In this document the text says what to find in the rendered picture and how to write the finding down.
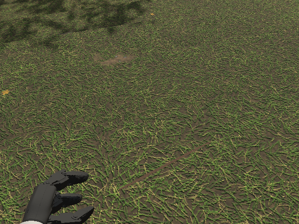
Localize robot left hand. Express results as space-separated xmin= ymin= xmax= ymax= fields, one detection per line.
xmin=22 ymin=169 xmax=94 ymax=224

